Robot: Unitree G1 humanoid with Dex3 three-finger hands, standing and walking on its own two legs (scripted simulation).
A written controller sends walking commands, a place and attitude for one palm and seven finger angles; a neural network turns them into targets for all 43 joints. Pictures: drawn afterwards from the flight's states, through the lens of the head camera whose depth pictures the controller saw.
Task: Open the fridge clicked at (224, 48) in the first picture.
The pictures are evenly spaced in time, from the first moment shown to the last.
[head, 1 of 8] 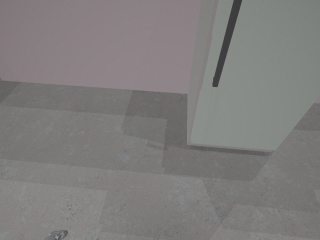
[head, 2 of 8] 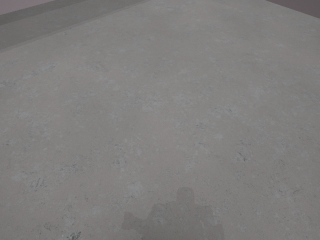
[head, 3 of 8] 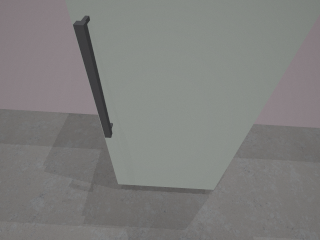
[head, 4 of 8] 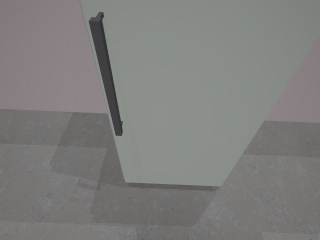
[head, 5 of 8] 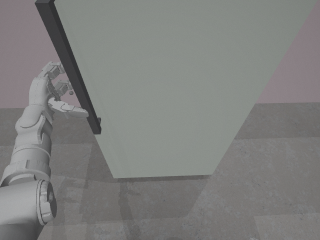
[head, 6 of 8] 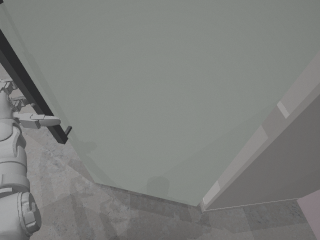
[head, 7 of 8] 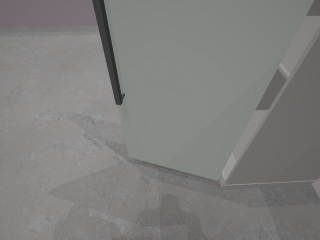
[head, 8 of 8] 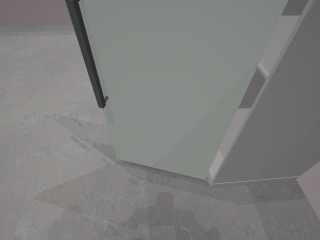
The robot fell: no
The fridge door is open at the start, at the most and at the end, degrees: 0 79 71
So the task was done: yes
